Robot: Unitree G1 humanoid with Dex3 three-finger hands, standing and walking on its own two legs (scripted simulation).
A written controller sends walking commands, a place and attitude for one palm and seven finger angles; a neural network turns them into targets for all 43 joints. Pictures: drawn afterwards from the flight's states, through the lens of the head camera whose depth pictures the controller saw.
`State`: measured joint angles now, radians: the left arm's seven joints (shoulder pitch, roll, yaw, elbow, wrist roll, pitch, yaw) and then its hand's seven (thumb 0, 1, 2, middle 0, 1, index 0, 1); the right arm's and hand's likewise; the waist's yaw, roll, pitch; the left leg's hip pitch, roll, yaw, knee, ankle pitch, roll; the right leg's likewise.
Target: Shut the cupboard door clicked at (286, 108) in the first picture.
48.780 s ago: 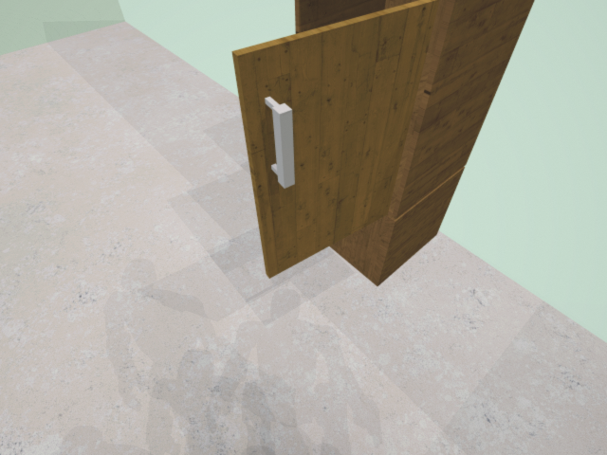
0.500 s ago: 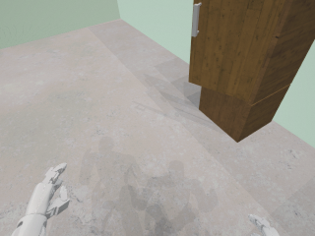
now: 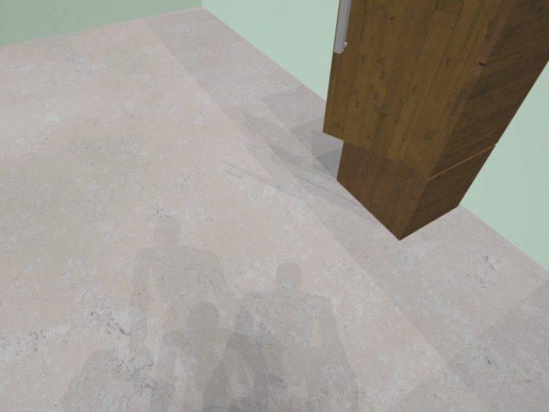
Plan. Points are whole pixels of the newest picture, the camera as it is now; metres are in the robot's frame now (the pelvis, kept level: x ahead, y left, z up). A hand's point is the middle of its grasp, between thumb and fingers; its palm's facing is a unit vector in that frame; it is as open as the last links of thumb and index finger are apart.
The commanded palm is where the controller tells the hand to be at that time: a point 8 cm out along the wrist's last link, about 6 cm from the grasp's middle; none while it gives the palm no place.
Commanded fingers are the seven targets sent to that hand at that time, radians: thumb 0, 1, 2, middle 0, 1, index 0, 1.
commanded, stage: let the arm hang, fingers relaxed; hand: left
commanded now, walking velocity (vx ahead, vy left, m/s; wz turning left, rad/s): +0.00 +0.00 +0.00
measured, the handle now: (345, 23) +1.15 -0.16 +0.08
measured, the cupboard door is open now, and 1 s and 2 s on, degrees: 24 24 24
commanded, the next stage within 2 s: look to check the result in 0.46 s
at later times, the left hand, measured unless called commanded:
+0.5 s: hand out of the picture +0.00 +0.15 -0.18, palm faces +0.00 -0.99 -0.15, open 7.3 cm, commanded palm none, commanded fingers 0.00 0.90 0.90 -0.20 -0.30 -0.20 -0.30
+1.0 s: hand out of the picture +0.01 +0.18 -0.18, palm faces -0.01 -0.98 -0.20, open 7.4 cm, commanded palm none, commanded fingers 0.00 0.90 0.90 -0.20 -0.30 -0.20 -0.30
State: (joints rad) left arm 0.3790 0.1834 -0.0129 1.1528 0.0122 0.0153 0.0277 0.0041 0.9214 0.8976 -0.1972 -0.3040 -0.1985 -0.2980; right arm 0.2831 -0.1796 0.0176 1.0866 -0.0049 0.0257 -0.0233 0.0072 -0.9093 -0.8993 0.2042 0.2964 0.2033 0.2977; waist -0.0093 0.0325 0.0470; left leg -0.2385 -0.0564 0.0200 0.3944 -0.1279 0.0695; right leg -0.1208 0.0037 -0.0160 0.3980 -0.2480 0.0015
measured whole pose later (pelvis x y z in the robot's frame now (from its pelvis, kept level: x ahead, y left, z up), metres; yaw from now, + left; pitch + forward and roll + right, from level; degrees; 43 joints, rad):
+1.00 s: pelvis +0.03 +0.00 +0.00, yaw -1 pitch -1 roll +0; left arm 0.30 0.15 0.00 1.17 0.01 -0.01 0.04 0.00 0.91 0.90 -0.20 -0.30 -0.20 -0.30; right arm 0.26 -0.17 0.01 1.14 0.00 0.00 -0.04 0.00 -0.91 -0.90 0.20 0.30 0.20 0.30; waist -0.01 0.00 0.05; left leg -0.19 -0.07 0.04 0.37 -0.16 0.08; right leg -0.08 -0.01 0.01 0.38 -0.28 0.01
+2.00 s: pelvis +0.32 +0.09 -0.01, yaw +8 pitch +0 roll +0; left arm 0.08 0.16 0.06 0.96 0.02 -0.01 -0.02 0.00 0.91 0.90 -0.19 -0.30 -0.19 -0.30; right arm 0.43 -0.11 -0.02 1.10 -0.02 -0.07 -0.03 0.00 -0.91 -0.90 0.21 0.30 0.21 0.30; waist -0.06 0.01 0.09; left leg 0.12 -0.05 0.10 0.27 -0.39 0.05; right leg -0.59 -0.07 -0.06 0.68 -0.06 -0.03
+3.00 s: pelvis +0.56 +0.12 -0.01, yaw -23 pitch +1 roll +0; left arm 0.15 0.23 0.05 0.88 0.03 0.03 0.01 0.00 0.91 0.90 -0.20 -0.30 -0.20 -0.30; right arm 0.20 -0.28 -0.04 0.89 0.00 0.06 -0.02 0.01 -0.91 -0.90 0.20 0.30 0.20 0.30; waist -0.02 0.02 0.10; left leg -0.44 0.07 0.06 0.96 -0.48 -0.07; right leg -0.29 -0.01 0.03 0.56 -0.28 0.01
